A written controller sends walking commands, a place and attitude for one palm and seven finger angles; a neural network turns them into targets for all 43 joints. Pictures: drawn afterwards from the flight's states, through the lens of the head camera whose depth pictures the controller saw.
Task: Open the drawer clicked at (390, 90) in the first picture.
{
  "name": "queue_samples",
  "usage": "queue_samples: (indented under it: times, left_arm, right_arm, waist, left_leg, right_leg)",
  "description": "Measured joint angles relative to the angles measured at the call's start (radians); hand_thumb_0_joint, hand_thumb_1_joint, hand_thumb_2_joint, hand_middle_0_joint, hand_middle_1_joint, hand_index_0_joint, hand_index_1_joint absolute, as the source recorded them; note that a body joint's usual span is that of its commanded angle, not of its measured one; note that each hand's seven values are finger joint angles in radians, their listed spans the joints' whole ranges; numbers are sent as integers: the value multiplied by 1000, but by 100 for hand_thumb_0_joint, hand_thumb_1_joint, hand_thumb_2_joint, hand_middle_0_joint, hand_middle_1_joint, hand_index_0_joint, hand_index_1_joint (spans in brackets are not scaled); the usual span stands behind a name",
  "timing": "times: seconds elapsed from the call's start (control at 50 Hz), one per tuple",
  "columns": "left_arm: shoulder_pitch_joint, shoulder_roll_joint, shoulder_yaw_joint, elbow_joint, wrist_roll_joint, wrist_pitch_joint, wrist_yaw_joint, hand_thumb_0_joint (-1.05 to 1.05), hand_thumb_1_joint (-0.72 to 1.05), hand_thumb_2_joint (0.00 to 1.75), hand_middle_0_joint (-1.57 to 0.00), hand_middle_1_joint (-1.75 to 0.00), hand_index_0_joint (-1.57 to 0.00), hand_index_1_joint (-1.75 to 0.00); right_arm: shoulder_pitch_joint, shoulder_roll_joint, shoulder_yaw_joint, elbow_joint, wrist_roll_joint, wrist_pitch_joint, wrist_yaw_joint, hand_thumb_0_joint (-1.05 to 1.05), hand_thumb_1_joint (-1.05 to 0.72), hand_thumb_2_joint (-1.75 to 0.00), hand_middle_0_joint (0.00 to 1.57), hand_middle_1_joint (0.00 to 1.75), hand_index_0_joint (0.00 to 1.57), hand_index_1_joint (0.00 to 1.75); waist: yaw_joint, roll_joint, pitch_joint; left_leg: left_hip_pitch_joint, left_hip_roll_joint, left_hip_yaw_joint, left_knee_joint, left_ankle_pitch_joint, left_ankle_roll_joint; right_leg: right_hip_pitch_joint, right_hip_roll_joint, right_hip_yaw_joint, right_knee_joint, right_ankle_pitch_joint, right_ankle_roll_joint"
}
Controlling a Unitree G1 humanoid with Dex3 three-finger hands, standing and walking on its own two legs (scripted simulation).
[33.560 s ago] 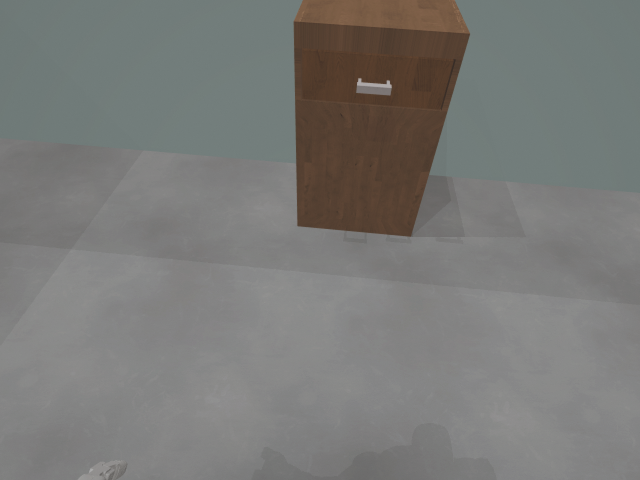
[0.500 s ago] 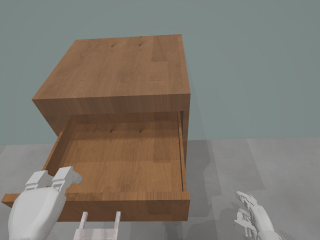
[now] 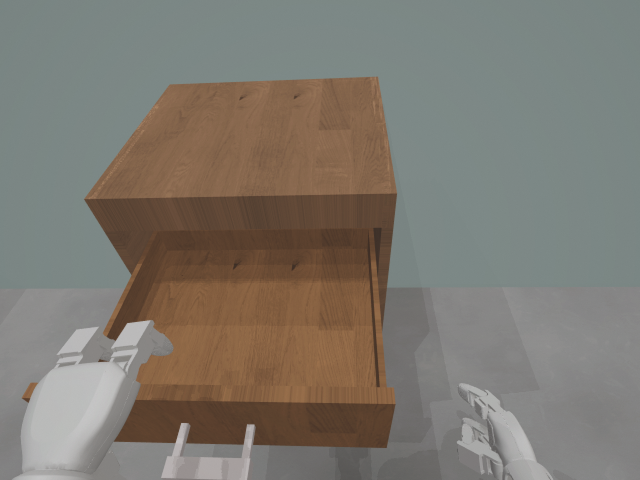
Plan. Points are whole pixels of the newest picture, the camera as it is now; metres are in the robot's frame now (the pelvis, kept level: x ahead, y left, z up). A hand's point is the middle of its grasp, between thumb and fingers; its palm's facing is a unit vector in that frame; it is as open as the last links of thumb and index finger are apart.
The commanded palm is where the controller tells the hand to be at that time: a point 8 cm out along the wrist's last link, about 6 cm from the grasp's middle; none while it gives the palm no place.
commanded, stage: draw the hand back to the body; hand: left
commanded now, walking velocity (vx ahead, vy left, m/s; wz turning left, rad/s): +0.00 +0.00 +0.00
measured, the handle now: (212, 451) +0.16 +0.19 -0.06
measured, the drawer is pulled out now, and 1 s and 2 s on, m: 0.30 0.30 0.30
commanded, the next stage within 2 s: step back with the hand held close in 1.38 s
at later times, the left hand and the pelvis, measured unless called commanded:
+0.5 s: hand (142, 399) +0.15 +0.21 +0.12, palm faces +0.27 -0.74 -0.61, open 13.7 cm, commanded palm +0.11 +0.25 +0.17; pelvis +0.00 -0.01 +0.01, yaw +2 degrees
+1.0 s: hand (128, 353) +0.17 +0.21 +0.16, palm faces +0.41 -0.81 -0.42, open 10.2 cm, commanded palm +0.12 +0.25 +0.19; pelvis +0.01 -0.03 +0.02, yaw +3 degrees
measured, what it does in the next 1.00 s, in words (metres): stands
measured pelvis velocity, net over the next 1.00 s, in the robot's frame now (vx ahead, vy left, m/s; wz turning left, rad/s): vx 0.01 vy -0.03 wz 0.06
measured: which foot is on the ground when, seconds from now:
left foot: down 0.00-1.00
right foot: down 0.00-1.00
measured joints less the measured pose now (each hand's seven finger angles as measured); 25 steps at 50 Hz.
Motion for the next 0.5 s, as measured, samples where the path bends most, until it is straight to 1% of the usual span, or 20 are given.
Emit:
queue_samples:
  times: [0.12, 0.24, 0.34, 0.4, 0.42, 0.44, 0.46, 0.48, 0.5]
  left_arm:
    - [-16, 7, 8, -9, -24, 15, -30, 0, -50, 30, -32, -120, -32, -120]
    - [-29, 42, 34, 7, -29, 12, -49, 0, -50, 30, -32, -120, -32, -120]
    - [-32, 54, 66, -1, -53, 2, -59, 0, -49, 30, -32, -120, -32, -120]
    - [-34, 59, 79, -3, -61, -2, -68, 0, -50, 30, -32, -120, -32, -120]
    - [-37, 35, 94, -5, -230, -19, -75, 0, -49, 30, -32, -120, -32, -120]
    - [-39, -5, 109, -5, -409, -39, -83, 0, -49, 30, -31, -120, -32, -120]
    - [-39, -48, 119, 2, -542, -58, -89, 0, -49, 31, -31, -120, -32, -119]
    - [-38, -85, 123, 11, -646, -71, -95, 0, -48, 31, -31, -119, -32, -119]
    - [-40, -112, 125, 18, -727, -80, -101, 0, -46, 32, -31, -118, -32, -118]
  right_arm:
    - [1, -6, 1, 1, 7, 5, -8, 1, -90, -90, 20, 30, 20, 30]
    - [0, -13, 2, 4, 6, 10, -20, 1, -90, -90, 20, 30, 20, 30]
    - [1, -19, -2, 11, 6, 10, -30, 1, -90, -90, 20, 30, 20, 30]
    - [-1, -22, -4, 17, 6, 10, -34, 1, -90, -90, 20, 30, 20, 30]
    - [-5, -19, -6, 17, 12, 0, -41, 1, -90, -90, 20, 30, 20, 30]
    - [-6, -11, -9, 17, 18, -25, -54, 1, -90, -90, 20, 30, 20, 30]
    - [-2, 0, -10, 16, 22, -54, -67, 1, -90, -90, 20, 30, 20, 30]
    - [6, 11, -9, 16, 23, -79, -82, 1, -90, -90, 20, 30, 20, 30]
    - [19, 22, -6, 17, 21, -102, -97, 1, -91, -90, 20, 30, 20, 30]
  waist:
    - [-9, 1, 6]
    - [-11, -1, 22]
    - [-11, 1, 26]
    - [-11, 2, 29]
    - [-25, 4, 45]
    - [-43, 2, 63]
    - [-56, -4, 77]
    - [-66, -11, 85]
    - [-73, -20, 88]
  left_leg:
    - [19, -1, -3, -25, 15, -2]
    - [40, 2, -5, -49, 28, -6]
    - [51, 4, -9, -67, 39, -8]
    - [58, 5, -11, -76, 45, -9]
    - [70, 3, -17, -79, 47, -9]
    - [83, -1, -25, -82, 49, -8]
    - [96, -4, -30, -86, 50, -8]
    - [107, -7, -34, -91, 51, -9]
    - [118, -8, -39, -97, 53, -11]
  right_leg:
    - [19, -2, -2, -22, 12, -1]
    - [40, 0, -3, -46, 26, -6]
    - [53, 1, -6, -67, 37, -8]
    - [61, 2, -7, -78, 43, -9]
    - [76, -1, -14, -82, 43, -9]
    - [90, -5, -21, -82, 41, -8]
    - [102, -9, -25, -80, 37, -8]
    - [112, -12, -29, -80, 34, -9]
    - [123, -13, -34, -83, 31, -10]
